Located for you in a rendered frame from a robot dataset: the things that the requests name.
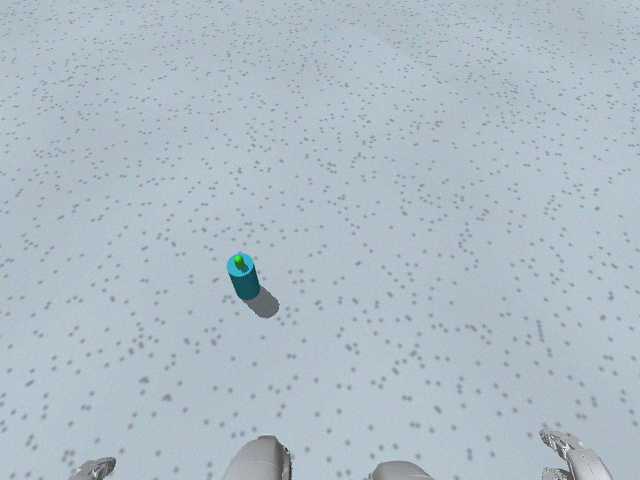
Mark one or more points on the right robot hand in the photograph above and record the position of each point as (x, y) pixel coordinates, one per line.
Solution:
(584, 464)

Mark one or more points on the bottle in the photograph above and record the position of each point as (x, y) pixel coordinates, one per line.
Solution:
(243, 275)

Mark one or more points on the left robot hand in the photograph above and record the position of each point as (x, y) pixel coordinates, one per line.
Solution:
(96, 470)

